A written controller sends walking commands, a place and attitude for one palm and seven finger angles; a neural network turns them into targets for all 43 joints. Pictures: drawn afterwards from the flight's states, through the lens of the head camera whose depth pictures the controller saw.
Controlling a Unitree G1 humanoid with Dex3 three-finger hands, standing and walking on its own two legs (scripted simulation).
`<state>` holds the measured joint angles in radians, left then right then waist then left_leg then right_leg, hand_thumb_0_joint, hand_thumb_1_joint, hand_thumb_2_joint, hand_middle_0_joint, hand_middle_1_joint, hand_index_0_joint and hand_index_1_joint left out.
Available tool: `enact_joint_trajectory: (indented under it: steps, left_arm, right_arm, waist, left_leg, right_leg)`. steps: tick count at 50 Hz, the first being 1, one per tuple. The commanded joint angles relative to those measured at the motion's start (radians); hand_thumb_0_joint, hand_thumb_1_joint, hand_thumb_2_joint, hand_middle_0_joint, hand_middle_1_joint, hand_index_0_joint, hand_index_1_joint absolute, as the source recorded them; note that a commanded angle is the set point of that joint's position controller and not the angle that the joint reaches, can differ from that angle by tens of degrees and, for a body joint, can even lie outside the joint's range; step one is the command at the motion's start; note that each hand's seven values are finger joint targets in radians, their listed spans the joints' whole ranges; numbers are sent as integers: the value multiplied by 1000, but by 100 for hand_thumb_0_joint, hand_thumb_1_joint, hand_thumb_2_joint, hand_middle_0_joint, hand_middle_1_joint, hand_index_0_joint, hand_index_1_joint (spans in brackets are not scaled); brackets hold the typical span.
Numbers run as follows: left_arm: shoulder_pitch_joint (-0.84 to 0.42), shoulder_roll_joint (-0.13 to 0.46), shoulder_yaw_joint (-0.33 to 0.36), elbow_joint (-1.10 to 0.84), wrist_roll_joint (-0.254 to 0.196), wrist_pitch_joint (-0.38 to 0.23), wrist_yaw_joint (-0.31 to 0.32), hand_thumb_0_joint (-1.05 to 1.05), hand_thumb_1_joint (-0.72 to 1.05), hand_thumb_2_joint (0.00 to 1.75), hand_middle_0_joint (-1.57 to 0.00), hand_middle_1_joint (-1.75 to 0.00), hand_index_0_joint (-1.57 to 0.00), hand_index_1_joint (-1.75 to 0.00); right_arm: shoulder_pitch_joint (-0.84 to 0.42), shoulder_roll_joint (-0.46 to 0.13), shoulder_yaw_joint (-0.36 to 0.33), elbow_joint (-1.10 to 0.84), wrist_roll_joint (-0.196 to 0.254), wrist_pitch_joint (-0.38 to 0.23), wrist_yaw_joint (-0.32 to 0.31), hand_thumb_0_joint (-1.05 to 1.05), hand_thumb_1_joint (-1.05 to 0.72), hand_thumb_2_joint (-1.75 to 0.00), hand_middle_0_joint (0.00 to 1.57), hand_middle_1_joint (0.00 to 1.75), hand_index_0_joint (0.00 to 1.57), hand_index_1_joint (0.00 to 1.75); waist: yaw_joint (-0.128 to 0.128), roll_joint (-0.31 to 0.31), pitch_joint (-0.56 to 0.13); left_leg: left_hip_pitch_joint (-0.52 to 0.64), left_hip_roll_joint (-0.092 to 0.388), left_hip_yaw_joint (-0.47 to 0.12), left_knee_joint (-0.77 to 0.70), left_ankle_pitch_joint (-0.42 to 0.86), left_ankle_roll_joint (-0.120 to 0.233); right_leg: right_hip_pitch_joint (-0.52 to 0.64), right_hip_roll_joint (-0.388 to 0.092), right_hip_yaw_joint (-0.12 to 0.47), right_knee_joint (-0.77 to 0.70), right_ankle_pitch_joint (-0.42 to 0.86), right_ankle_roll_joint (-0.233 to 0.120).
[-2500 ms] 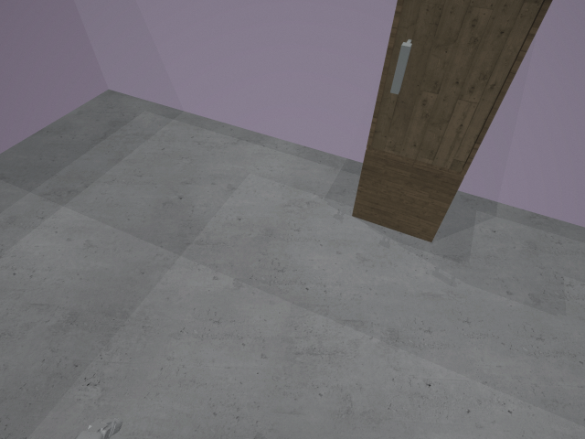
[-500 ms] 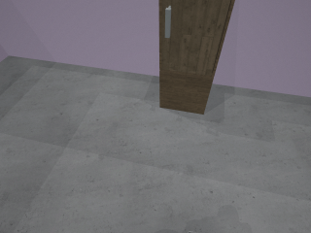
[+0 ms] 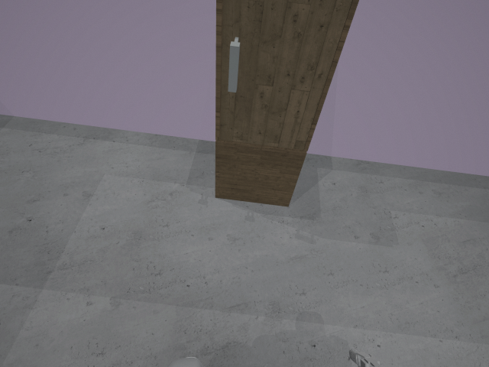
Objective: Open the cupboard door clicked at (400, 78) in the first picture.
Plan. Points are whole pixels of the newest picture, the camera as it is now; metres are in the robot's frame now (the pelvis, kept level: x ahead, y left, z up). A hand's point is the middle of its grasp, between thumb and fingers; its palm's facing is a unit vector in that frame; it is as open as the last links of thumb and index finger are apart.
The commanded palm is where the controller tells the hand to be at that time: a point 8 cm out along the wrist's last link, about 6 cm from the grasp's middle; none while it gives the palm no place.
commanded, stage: take the last steps up to it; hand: left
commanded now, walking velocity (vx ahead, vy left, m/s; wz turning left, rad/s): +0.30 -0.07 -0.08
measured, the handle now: (234, 64) +0.91 +0.13 +0.00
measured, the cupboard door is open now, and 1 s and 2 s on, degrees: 0 0 0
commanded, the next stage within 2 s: come to a stop and stand still in 0.88 s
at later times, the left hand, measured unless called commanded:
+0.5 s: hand (195, 285) +0.29 +0.13 -0.15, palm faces -0.18 -0.97 -0.17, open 7.4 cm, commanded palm none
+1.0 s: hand (188, 312) +0.24 +0.13 -0.18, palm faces +0.06 -0.99 -0.10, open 7.4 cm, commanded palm none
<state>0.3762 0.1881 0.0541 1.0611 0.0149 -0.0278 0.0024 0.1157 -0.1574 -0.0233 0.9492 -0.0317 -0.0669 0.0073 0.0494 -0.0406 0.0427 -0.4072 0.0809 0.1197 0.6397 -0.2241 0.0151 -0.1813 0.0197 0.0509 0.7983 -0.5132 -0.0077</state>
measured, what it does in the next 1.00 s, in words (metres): walks ahead: right foot, then left foot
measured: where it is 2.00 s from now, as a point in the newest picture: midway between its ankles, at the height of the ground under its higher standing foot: (256, 339)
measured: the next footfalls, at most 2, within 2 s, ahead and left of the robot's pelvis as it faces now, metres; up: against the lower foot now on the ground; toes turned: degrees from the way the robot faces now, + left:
right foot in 0.50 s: +0.25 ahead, -0.15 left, +0.00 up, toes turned -14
left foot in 0.94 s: +0.41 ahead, +0.07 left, +0.00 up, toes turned +9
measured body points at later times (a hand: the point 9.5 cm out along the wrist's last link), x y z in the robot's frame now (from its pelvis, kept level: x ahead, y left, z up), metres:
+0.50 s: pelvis +0.15 -0.02 +0.01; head +0.18 -0.04 +0.46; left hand +0.30 +0.18 -0.14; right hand -0.01 -0.20 -0.14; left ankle +0.06 +0.11 -0.72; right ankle +0.21 -0.14 -0.73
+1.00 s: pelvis +0.32 -0.02 +0.00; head +0.34 +0.01 +0.45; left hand +0.24 +0.19 -0.17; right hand +0.41 -0.27 -0.12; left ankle +0.37 +0.06 -0.72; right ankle +0.21 -0.14 -0.69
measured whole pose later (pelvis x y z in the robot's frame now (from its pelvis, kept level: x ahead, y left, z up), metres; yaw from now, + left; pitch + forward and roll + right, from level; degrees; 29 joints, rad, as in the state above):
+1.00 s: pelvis +0.32 -0.02 +0.00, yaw -1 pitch -1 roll -2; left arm 0.41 0.16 0.03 1.17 0.02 -0.02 0.01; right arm 0.16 -0.18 -0.04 1.01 -0.04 -0.06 0.00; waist 0.03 -0.05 0.05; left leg -0.36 0.07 0.16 0.64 -0.28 0.06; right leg -0.18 -0.05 -0.15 0.80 -0.51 0.00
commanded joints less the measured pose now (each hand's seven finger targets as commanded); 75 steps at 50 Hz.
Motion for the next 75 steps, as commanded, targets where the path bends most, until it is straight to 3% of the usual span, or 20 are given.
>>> enact_joint_trajectory:
  steps: [1,6,18,23,24,25,26,29,33,45,46,48,53,57,67,69,70,71,73,75]
  left_arm:
    - [-62,76,25,-94,9,-21,-1,0,90,90,-20,-30,-20,-30]
    - [-17,19,17,-50,15,19,-22,0,90,90,-20,-30,-20,-30]
    - [-318,11,-5,-114,15,18,-28,0,90,90,-20,-30,-20,-30]
    - [-173,39,8,-54,14,-9,-22,0,90,90,-20,-30,-20,-30]
    - [-46,93,19,-10,16,-20,-13,0,90,90,-20,-30,-20,-30]
    - [99,196,45,27,19,-30,3,0,90,90,-20,-30,-20,-30]
    - [156,237,49,43,1,-26,7,0,90,90,-20,-30,-20,-30]
    - [-41,119,25,3,-1,-26,16,0,90,90,-20,-30,-20,-30]
    - [-66,16,3,-13,12,-46,21,0,90,90,-20,-30,-20,-30]
    - [9,98,4,33,10,-36,15,0,90,90,-20,-30,-20,-30]
    - [18,81,-1,31,4,-32,13,0,90,90,-20,-30,-20,-30]
    - [37,28,-15,-9,-5,-34,3,0,90,90,-20,-30,-20,-30]
    - [34,-16,-22,50,-3,18,19,0,90,90,-20,-30,-20,-30]
    - [41,15,-1,28,7,65,29,0,90,90,-20,-30,-20,-30]
    - [-98,31,21,-89,1,72,29,0,90,90,-20,-30,-20,-30]
    - [-35,49,26,-76,3,52,29,0,90,90,-20,-30,-20,-30]
    - [-12,100,30,-70,12,36,32,0,90,90,-20,-30,-20,-30]
    - [-43,204,40,-88,25,20,42,0,90,90,-20,-30,-20,-30]
    - [-71,228,34,-115,13,29,38,0,90,90,-20,-30,-20,-30]
    - [-141,209,48,-129,10,32,50,0,90,90,-20,-30,-20,-30]
  right_arm:
    - [276,-203,-52,26,2,0,-35,0,-90,-90,20,30,20,30]
    - [232,-107,-24,58,7,-20,-37,0,-90,-90,20,30,20,30]
    - [401,-131,-43,158,-4,1,-31,0,-90,-90,20,30,20,30]
    - [390,-123,-40,175,2,9,-31,0,-90,-90,20,30,20,30]
    - [378,-104,-35,173,14,4,-24,0,-90,-90,20,30,20,30]
    - [375,-41,-22,141,24,0,-15,0,-90,-90,20,30,20,30]
    - [309,-58,-21,109,22,10,-20,0,-90,-90,20,30,20,30]
    - [253,-38,-40,119,12,30,-11,0,-90,-90,20,30,20,30]
    - [310,21,-41,132,0,56,-6,0,-90,-90,20,30,20,30]
    - [181,-49,-32,66,3,27,7,0,-90,-90,20,30,20,30]
    - [279,-91,-39,98,-1,19,1,0,-90,-90,20,30,20,30]
    - [427,-253,-65,124,2,16,-23,0,-90,-90,20,30,20,30]
    - [153,-116,-6,80,14,13,-60,0,-90,-90,20,30,20,30]
    - [163,-147,-34,87,23,37,-71,0,-90,-90,20,30,20,30]
    - [80,-168,-76,56,-1,81,-50,0,-90,-90,20,30,20,30]
    - [73,-172,-80,51,4,88,-40,0,-90,-90,20,30,20,30]
    - [114,-134,-76,54,12,91,-30,0,-90,-90,20,30,20,30]
    - [175,-45,-59,38,20,98,-24,0,-90,-90,20,30,20,30]
    - [167,-85,-73,28,17,126,-23,0,-90,-90,20,30,20,30]
    - [150,-109,-76,38,9,144,-21,0,-90,-90,20,30,20,30]
  waist:
    - [-120,201,-76]
    - [-41,178,-32]
    - [-122,182,72]
    - [-41,123,-33]
    - [18,40,-107]
    - [62,-206,-195]
    - [75,-198,-188]
    - [-4,-70,1]
    - [-79,-55,59]
    - [-91,-15,29]
    - [-128,93,-36]
    - [-153,403,-167]
    - [-36,153,-28]
    - [-39,119,-76]
    - [-43,292,-30]
    - [-6,225,-68]
    - [-4,67,-92]
    - [-27,-260,-95]
    - [-23,-170,-97]
    - [-37,-217,-56]
  left_leg:
    - [386,388,-426,-340,272,176]
    - [216,234,-120,-393,281,92]
    - [326,243,-100,-423,223,124]
    - [279,182,-39,-197,310,66]
    - [137,146,19,-23,276,33]
    - [-114,31,110,252,-98,-12]
    - [-219,-18,6,464,-389,-11]
    - [-219,76,-84,569,-188,0]
    - [-131,75,-56,454,-69,-28]
    - [163,-5,38,-81,27,1]
    - [325,4,4,-152,95,13]
    - [567,385,-474,-322,368,195]
    - [257,241,-121,-310,847,111]
    - [319,259,-94,-293,905,128]
    - [236,245,-92,-234,560,122]
    - [193,197,-69,-143,347,65]
    - [155,107,-21,-22,119,3]
    - [-9,-28,1,166,-318,-50]
    - [13,-58,-144,410,-369,-39]
    - [-78,-66,-193,565,-268,-46]
  right_leg:
    - [-466,-64,-24,528,18,-2]
    - [-352,-100,-49,410,232,17]
    - [-344,-120,-157,-101,253,27]
    - [2,-49,-219,-352,322,-14]
    - [239,-133,-118,-367,335,-54]
    - [459,-386,175,-429,349,-140]
    - [433,-474,314,-508,405,-198]
    - [103,-392,152,-607,155,-158]
    - [-54,-304,-74,-624,373,-123]
    - [-11,-265,-129,-418,526,-112]
    - [-56,-210,-171,-242,534,-81]
    - [-355,-33,-201,259,-98,-2]
    - [-205,-127,-56,196,111,41]
    - [-226,-96,-77,183,162,54]
    - [-176,-81,-92,-19,130,27]
    - [-39,-84,-107,-246,307,29]
    - [36,-137,-64,-392,497,33]
    - [74,-368,205,-450,762,-24]
    - [-61,-448,181,-478,753,-141]
    - [-80,-404,223,-517,543,-97]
